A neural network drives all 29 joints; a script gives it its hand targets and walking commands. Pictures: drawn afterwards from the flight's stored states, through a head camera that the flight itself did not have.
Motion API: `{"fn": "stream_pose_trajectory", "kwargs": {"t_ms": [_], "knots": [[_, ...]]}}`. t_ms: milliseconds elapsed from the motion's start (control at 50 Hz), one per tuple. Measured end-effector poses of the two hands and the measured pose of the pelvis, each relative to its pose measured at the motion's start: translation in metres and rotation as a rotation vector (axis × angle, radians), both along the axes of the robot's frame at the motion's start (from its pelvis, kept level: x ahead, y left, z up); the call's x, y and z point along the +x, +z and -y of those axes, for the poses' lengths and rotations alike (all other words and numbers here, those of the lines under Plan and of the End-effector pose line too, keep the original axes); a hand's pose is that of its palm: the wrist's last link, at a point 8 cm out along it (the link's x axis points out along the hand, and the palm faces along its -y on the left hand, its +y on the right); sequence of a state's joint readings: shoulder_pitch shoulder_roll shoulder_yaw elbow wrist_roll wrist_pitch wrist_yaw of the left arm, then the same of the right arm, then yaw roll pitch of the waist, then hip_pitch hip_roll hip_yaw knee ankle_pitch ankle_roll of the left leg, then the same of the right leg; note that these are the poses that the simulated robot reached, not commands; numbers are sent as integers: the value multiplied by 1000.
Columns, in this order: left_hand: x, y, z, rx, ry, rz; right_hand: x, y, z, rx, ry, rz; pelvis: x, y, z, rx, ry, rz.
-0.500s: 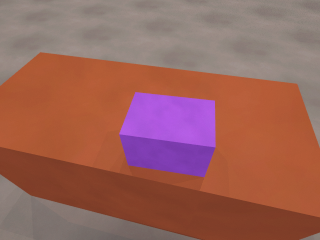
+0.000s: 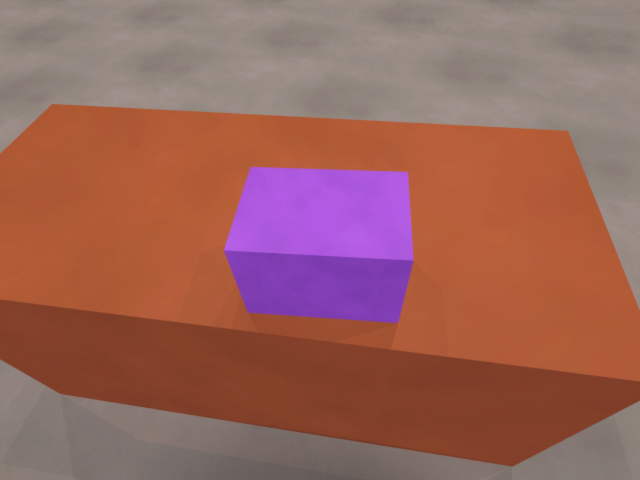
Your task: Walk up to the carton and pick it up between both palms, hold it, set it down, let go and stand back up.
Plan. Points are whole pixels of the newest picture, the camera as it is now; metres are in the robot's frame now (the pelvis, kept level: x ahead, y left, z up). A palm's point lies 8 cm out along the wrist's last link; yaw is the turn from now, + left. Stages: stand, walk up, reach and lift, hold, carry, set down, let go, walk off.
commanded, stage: walk up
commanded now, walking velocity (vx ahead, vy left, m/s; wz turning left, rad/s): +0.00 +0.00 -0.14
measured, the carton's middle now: (324, 245) +0.46 +0.02 -0.03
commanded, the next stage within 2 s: stand in 1.86 s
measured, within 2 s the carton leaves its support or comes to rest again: neither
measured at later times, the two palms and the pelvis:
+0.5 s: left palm out of the picture -0.02 +0.20 -0.14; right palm out of the picture -0.01 -0.22 -0.15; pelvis +0.01 -0.01 +0.00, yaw -1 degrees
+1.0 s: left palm out of the picture +0.03 +0.21 -0.14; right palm out of the picture -0.02 -0.21 -0.15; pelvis +0.02 -0.01 +0.00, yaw -2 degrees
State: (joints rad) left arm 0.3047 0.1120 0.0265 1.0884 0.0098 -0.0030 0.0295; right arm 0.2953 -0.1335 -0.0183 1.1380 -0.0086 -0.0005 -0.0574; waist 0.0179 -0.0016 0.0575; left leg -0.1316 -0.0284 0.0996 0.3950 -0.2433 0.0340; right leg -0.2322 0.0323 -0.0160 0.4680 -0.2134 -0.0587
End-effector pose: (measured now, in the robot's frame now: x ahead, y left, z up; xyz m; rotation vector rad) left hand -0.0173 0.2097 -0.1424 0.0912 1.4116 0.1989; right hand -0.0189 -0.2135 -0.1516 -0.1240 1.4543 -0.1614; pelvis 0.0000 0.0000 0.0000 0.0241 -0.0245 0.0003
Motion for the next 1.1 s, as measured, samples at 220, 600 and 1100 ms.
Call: {"fn": "stream_pose_trajectory", "kwargs": {"t_ms": [220, 600, 1100], "knots": [[16, 7, 0, 36, -15, 42, 0, -2, -5, 47, -8, 17, 5, 3, 6, -7, 5, -4], [27, 1, -6, 39, -50, 16, -1, 0, 14, -24, -53, 6, 7, -3, 6, 0, -41, -35], [33, 0, -8, 19, -83, 15, -3, 3, 1, -13, -76, 6, 11, -1, 2, -16, -54, -22]]}}
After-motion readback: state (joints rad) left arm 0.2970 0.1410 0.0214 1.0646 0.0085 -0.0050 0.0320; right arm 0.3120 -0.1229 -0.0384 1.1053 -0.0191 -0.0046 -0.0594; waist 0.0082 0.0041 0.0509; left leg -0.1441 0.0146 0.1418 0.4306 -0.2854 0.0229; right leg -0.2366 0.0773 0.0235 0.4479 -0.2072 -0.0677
